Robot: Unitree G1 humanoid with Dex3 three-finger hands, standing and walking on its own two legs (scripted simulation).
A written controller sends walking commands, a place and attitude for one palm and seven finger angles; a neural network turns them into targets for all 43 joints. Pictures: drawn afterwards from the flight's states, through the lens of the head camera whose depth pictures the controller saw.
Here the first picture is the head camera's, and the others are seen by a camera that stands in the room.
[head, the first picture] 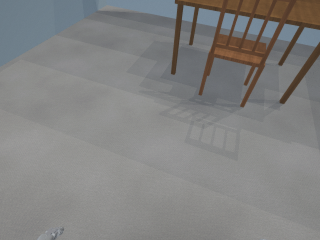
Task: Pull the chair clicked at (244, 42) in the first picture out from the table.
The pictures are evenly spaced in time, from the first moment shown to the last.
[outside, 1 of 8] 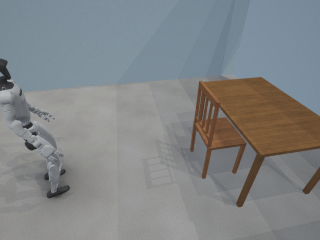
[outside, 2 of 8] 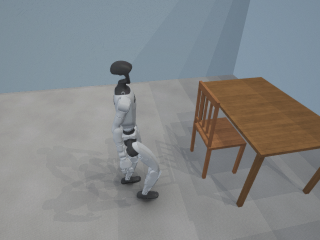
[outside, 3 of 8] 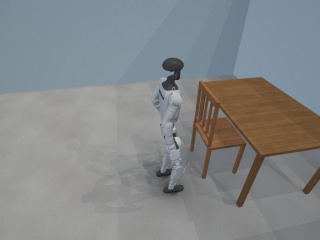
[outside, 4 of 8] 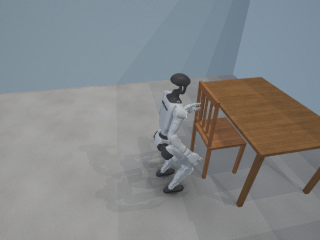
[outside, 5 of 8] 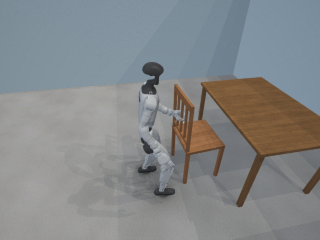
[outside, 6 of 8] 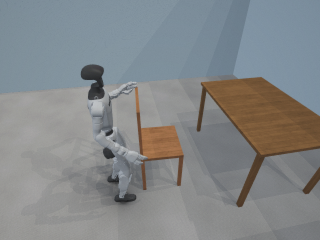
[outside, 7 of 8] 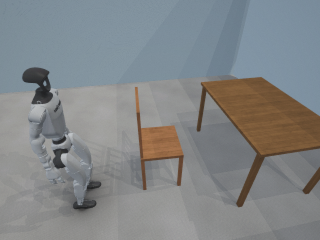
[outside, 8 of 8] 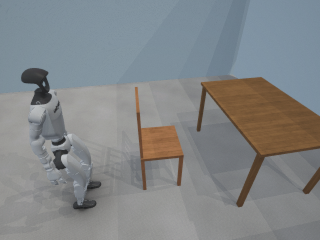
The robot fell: no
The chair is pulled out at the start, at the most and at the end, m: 0.00 0.64 0.63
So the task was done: yes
